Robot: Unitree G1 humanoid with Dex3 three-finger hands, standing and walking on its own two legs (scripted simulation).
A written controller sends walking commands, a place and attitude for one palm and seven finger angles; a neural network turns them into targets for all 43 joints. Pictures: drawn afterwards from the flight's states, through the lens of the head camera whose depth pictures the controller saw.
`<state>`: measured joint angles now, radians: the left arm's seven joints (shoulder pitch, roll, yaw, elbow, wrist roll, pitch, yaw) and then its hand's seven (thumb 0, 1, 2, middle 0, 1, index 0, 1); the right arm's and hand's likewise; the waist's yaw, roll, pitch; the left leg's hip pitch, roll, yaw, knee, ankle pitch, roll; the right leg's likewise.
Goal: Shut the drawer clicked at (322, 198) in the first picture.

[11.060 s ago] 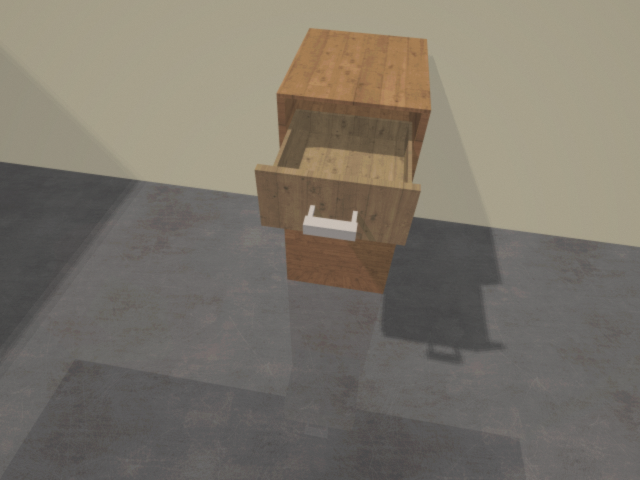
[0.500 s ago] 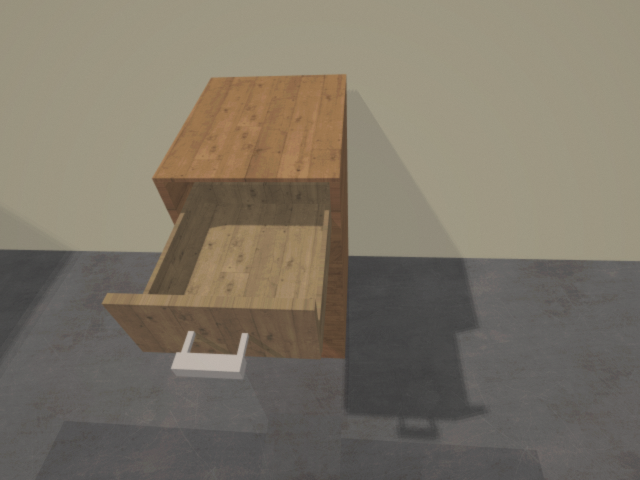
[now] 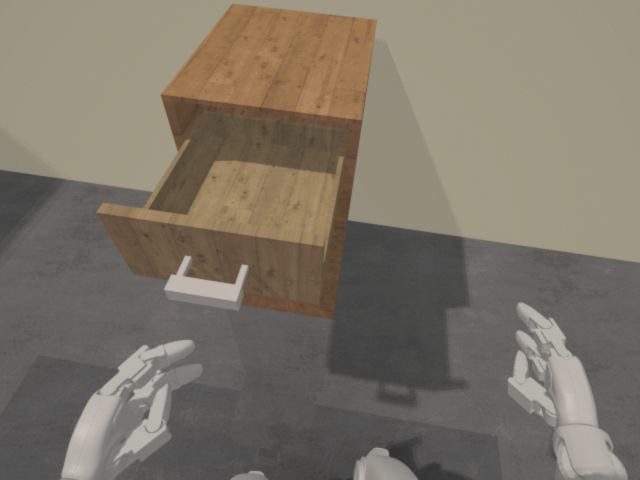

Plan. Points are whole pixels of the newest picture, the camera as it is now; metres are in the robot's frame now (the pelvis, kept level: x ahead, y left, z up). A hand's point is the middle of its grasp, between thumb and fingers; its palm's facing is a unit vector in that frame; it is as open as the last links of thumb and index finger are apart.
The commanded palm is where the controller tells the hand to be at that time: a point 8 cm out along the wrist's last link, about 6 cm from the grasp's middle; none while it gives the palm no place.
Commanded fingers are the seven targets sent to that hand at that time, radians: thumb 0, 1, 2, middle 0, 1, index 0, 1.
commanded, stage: raise the hand and make a fist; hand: left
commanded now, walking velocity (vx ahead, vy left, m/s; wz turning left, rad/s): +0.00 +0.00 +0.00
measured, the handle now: (210, 279) +0.39 +0.20 -0.03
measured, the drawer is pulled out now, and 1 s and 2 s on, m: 0.29 0.29 0.29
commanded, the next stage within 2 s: bring the fist close to the handle in 1.48 s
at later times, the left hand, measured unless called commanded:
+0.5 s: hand (157, 384) +0.21 +0.19 +0.05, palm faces -0.02 -1.00 -0.01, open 3.5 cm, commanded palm +0.17 +0.24 +0.04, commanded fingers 0.00 0.90 0.90 -1.14 -1.32 -1.14 -1.32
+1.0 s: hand (171, 389) +0.20 +0.17 +0.07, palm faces -0.08 -1.00 -0.05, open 3.2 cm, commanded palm +0.17 +0.23 +0.07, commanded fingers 0.00 0.90 0.90 -1.40 -1.60 -1.40 -1.60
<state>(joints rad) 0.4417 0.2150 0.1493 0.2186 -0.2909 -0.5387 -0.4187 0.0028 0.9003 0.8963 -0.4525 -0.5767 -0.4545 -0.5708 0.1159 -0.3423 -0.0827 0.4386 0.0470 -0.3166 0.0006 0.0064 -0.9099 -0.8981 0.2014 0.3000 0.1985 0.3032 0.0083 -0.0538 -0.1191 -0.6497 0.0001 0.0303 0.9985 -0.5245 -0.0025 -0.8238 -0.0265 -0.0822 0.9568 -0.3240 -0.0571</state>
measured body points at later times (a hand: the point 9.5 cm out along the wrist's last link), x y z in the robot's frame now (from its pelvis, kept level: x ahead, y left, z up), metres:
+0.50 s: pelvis +0.01 +0.04 -0.01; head +0.07 +0.04 +0.44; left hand +0.21 +0.25 +0.05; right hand +0.17 -0.18 -0.09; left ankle -0.01 +0.13 -0.68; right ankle +0.10 -0.08 -0.68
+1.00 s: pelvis +0.04 +0.03 +0.00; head +0.08 +0.03 +0.44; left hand +0.20 +0.22 +0.07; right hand +0.25 -0.17 -0.05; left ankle -0.01 +0.13 -0.68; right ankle +0.10 -0.08 -0.68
